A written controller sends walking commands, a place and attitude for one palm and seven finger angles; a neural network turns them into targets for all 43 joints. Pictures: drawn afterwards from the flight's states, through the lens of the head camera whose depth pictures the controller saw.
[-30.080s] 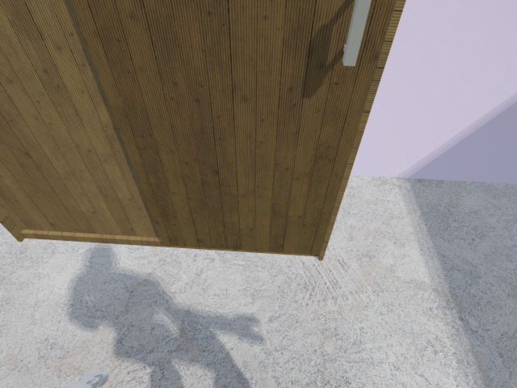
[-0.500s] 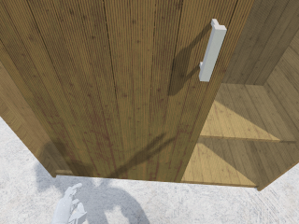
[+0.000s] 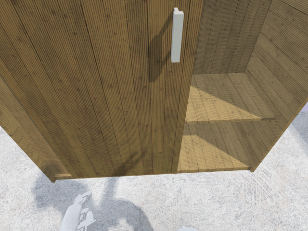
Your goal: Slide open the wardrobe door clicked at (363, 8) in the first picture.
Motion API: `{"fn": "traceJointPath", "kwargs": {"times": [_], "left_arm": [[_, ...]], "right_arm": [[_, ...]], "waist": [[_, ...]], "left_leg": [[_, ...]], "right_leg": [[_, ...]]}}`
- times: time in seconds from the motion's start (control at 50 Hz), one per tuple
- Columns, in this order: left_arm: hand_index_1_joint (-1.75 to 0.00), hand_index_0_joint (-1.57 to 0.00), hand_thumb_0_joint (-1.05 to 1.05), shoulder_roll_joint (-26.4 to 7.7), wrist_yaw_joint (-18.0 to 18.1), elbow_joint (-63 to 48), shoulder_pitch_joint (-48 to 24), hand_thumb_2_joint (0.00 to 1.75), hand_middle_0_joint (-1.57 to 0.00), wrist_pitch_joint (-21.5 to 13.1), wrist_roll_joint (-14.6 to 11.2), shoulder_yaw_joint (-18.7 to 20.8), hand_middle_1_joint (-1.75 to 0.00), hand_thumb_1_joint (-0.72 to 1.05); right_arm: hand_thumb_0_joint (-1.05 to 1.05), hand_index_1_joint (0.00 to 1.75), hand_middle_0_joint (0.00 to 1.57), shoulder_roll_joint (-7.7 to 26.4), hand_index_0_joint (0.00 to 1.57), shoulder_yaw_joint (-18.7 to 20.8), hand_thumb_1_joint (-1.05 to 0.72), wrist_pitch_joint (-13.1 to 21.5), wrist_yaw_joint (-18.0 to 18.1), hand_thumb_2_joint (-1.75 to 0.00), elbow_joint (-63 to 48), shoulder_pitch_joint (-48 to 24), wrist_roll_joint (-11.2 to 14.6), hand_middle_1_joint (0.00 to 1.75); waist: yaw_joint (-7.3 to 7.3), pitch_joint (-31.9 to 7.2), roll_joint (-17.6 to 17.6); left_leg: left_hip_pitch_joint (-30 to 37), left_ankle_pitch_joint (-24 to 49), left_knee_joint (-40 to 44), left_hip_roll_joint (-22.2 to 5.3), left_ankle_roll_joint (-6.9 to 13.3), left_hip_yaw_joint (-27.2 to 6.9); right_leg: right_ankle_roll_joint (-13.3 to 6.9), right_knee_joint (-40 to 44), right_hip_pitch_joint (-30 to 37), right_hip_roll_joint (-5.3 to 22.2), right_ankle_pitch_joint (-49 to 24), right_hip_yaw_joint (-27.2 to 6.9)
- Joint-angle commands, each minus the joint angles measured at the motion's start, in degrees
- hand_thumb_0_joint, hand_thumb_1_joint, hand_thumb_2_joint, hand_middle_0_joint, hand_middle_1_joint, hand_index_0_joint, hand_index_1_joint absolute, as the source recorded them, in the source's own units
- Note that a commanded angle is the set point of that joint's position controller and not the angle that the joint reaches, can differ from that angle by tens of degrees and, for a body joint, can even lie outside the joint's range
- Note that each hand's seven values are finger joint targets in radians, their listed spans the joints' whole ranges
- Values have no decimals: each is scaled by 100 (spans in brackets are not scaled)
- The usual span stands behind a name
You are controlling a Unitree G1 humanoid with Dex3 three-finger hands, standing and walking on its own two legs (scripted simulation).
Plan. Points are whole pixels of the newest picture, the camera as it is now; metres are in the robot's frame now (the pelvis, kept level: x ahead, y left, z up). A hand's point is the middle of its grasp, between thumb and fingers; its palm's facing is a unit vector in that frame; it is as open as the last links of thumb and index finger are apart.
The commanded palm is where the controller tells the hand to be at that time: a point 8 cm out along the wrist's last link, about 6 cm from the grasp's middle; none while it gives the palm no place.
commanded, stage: stop stepping back and stand still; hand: right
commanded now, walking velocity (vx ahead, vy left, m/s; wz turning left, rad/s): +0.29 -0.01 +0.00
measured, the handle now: (175, 35) +0.60 -0.08 +0.24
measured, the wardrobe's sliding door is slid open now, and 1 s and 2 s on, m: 0.53 0.53 0.53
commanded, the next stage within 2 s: let the arm hang, fingers relaxed in 0.96 s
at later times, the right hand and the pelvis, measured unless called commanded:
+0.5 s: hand out of the picture +0.18 -0.32 +0.16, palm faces +0.43 +0.82 -0.37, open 7.4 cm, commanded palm +0.11 -0.35 +0.19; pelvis -0.05 -0.06 -0.01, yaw +3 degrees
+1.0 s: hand (305, 161) +0.21 -0.29 +0.16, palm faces +0.34 +0.82 -0.47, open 7.4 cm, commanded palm +0.15 -0.34 +0.19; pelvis -0.01 -0.05 +0.01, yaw +5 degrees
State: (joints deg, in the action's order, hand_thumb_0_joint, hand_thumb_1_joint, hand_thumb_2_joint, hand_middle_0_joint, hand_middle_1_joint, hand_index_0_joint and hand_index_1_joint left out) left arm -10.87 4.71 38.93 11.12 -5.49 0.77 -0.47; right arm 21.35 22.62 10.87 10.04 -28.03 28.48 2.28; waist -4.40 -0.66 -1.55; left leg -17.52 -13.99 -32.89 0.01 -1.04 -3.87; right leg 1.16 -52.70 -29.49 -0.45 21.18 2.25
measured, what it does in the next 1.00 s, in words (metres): steps on the spot: right foot, then left foot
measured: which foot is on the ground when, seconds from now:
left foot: down 0.00-0.10, up 0.12-0.28, down 0.30-1.00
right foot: up 0.00-0.06, down 0.08-1.00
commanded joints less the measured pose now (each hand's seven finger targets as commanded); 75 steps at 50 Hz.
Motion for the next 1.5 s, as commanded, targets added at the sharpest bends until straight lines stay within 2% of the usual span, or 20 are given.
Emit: {"fn": "traceJointPath", "kwargs": {"times": [0.0,0.06,0.1,0.22,0.28,0.38,0.4,0.42,0.44,0.48,0.62,0.68,0.84,1.02,1.04,1.1,1.18,1.26,1.36,1.48], "left_arm": [[-30,-20,0,-871,201,-908,-420,90,-20,-482,-6,246,-30,90],[-30,-20,0,-1064,211,-1246,-420,90,-20,-592,-99,338,-30,90],[-30,-20,0,-895,182,-1164,-479,90,-20,-614,-30,273,-30,90],[-30,-20,0,-840,59,-1111,-469,90,-20,-478,20,283,-30,90],[-30,-20,0,-757,24,-1029,-351,90,-20,-326,82,332,-30,90],[-30,-20,0,-747,36,-890,-315,90,-20,-389,-40,276,-30,90],[-30,-20,0,-830,89,-893,-361,90,-20,-412,-31,308,-30,90],[-30,-20,0,-1014,115,-983,-450,90,-20,-446,-12,316,-30,90],[-30,-20,0,-1009,103,-1121,-549,90,-20,-459,1,271,-30,90],[-30,-20,0,-852,43,-1070,-478,90,-20,-522,50,278,-30,90],[-30,-20,0,-798,-24,-1106,-320,90,-20,-549,16,246,-30,90],[-30,-20,0,-736,3,-1044,-189,90,-20,-581,69,244,-30,90],[-30,-20,0,-747,130,-1140,-491,90,-20,-478,-75,250,-30,90],[-30,-20,0,-838,196,-1264,-465,90,-20,-392,-62,313,-30,90],[-30,-20,0,-1382,-459,217,-646,90,-20,-496,-51,511,-30,90],[-30,-20,0,-1109,-530,35,-369,90,-20,220,-27,383,-30,90],[-30,-20,0,-1173,-484,180,-431,90,-20,508,101,279,-30,90],[-30,-20,0,-940,-423,661,-218,90,-20,675,137,236,-30,90],[-30,-20,0,-814,-344,1189,-32,90,-20,641,156,253,-30,90],[-30,-20,0,-634,-320,1700,471,90,-20,673,92,299,-30,90]], "right_arm": [[0,30,20,1115,20,453,-90,143,111,-90,-672,-1483,-99,30],[0,30,20,1156,20,608,-90,317,85,-90,-1214,-1199,-98,30],[0,30,20,1344,20,883,-90,343,43,-90,-1454,-710,-105,30],[0,30,20,1054,20,569,-90,128,115,-90,-1148,-223,-70,30],[0,30,20,1508,20,886,-90,152,138,-90,-1147,-824,-3,30],[0,30,20,1228,20,785,-90,191,156,-90,-942,-610,88,30],[0,30,20,1163,20,730,-90,203,122,-90,-989,-572,104,30],[0,30,20,1100,20,695,-90,261,85,-90,-1301,-664,128,30],[0,30,20,1217,20,743,-90,341,73,-90,-1481,-750,97,30],[0,30,20,1570,20,1001,-90,391,19,-90,-1566,-773,74,30],[0,30,20,1267,20,947,-90,224,74,-90,-1171,198,54,30],[0,30,20,1465,20,1105,-90,295,94,-90,-897,-139,94,30],[0,30,20,1254,20,846,-90,211,88,-90,-1138,210,69,30],[0,30,20,1174,20,803,-90,190,111,-90,-952,181,96,30],[0,30,20,-180,20,-1769,-90,-646,-670,-90,3597,-202,-407,30],[0,30,20,-197,20,-1821,-90,-1063,-876,-90,4336,-848,-371,30],[0,30,20,-7,20,-1957,-90,-1145,-875,-90,5716,-1437,-405,30],[0,30,20,148,20,-2053,-90,-1177,-863,-90,6867,-1844,-394,30],[0,30,20,-230,20,-2006,-90,-1147,-865,-90,7824,-1401,-367,30],[0,30,20,-321,20,-2106,-90,-1113,-859,-90,8437,-1315,-335,30]], "waist": [[494,-87,165],[338,-392,1154],[453,-140,2024],[412,-160,1089],[464,4,-822],[586,-192,-388],[633,-130,281],[588,-47,1820],[536,126,2351],[485,235,1315],[408,-175,1138],[573,-361,-160],[423,-834,392],[403,-800,477],[696,-451,426],[535,-437,-115],[462,-28,-827],[616,47,-77],[435,-217,1264],[505,-32,276]], "left_leg": [[-741,-343,989,-888,532,-861],[-182,-455,-209,96,-24,227],[-13,-727,-1354,223,-85,385],[1019,-1303,534,323,429,930],[807,-1844,2211,-1831,1669,-2547],[-164,-832,781,-1156,1109,-693],[-583,-1052,-5,-717,836,-216],[-1447,-1465,-1212,-29,420,314],[-1577,-1941,-2279,323,173,575],[-1246,-1417,-2851,-7,200,203],[1076,-462,727,69,244,794],[534,949,1282,-1141,756,-951],[887,2741,513,-533,203,20],[846,1845,810,-379,180,14],[-11,2504,30,-880,203,400],[-296,328,-67,-508,205,498],[-104,122,284,-641,339,214],[-426,-234,941,-907,565,-232],[436,-311,700,-442,355,291],[296,-494,1188,-596,425,104]], "right_leg": [[-253,2382,1879,175,-75,-169],[-602,3830,1472,1410,820,-1576],[-697,4781,484,1555,2843,-2083],[-374,3405,458,1084,1950,-694],[-56,-162,-537,322,208,121],[-166,1462,1454,434,-91,178],[-246,2193,2002,457,-23,-59],[-593,3145,2393,1284,440,-1611],[-970,4139,1983,2104,1160,-3005],[-1023,4504,1209,2098,2014,-3074],[-373,3175,747,1138,190,-454],[-121,1835,984,489,-669,-38],[-193,2332,1871,654,-3106,-253],[-195,2591,1861,629,-2427,-260],[-172,1606,1535,818,-3216,-249],[-414,2158,991,1014,-2019,-654],[-457,2271,667,686,-1118,-683],[-314,2154,1327,348,-744,-359],[-423,3022,1056,728,-371,-632],[-374,2946,1257,620,-291,-542]]}}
